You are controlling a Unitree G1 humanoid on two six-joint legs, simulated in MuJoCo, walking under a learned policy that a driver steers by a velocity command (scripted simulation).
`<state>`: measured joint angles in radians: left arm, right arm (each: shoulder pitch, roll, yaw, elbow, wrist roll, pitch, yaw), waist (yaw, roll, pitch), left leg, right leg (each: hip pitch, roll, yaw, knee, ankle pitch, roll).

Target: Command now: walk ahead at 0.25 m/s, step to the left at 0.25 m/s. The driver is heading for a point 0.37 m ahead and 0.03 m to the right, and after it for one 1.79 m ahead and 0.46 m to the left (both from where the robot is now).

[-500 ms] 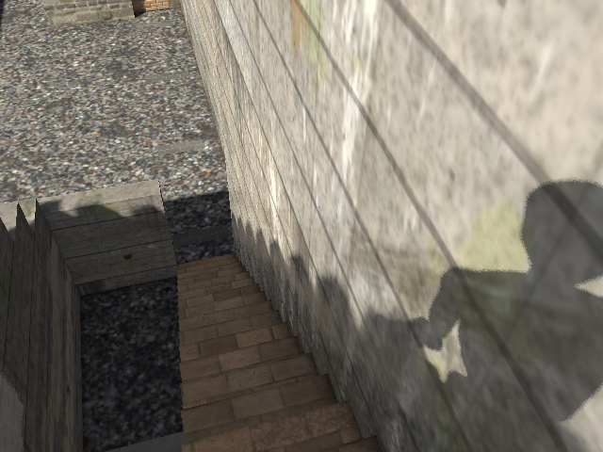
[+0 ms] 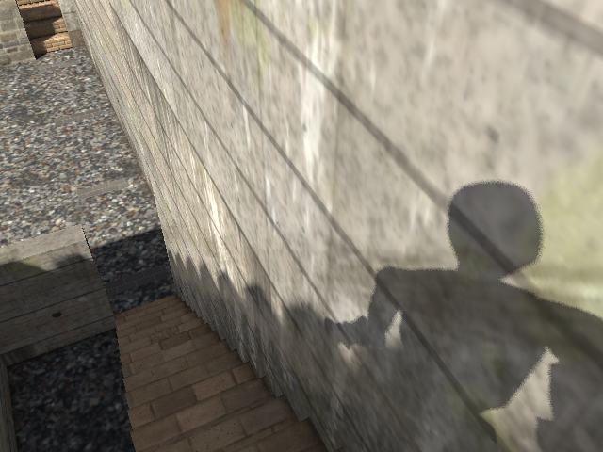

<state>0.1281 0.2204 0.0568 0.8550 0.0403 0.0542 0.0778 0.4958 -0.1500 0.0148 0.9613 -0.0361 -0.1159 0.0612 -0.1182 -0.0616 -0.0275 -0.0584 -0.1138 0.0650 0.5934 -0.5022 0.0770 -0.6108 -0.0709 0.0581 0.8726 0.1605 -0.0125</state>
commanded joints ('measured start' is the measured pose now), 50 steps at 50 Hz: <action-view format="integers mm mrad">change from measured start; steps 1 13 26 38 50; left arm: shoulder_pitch -157 634 275 348 728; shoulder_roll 53 284 69 55 168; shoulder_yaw -9 33 -40 -12 66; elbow -130 157 151 134 269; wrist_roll -19 27 -120 -28 -117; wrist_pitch -23 -42 -222 -177 -136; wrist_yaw -9 -8 118 -28 9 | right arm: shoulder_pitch -127 -261 -192 -343 -491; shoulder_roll -128 -169 -91 -99 -221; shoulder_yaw -26 -71 -18 -48 -69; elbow -100 -93 -84 -46 -99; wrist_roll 11 31 -19 43 19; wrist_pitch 4 106 137 124 126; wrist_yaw -5 -30 14 -63 -50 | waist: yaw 37 376 117 209 297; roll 51 -136 25 47 -27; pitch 161 -46 122 34 60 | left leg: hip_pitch -236 -536 -58 -402 -216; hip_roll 195 -128 105 196 -51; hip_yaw -200 -43 -150 -246 -195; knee -175 1388 -146 -144 507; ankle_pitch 456 -396 1226 453 83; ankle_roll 47 -37 -94 42 47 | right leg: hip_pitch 200 1002 77 379 762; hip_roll -14 -151 -37 -101 -133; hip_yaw -64 -40 -81 -13 21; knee -294 -459 66 -176 -734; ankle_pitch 172 685 -348 -184 376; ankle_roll -17 -71 -50 72 256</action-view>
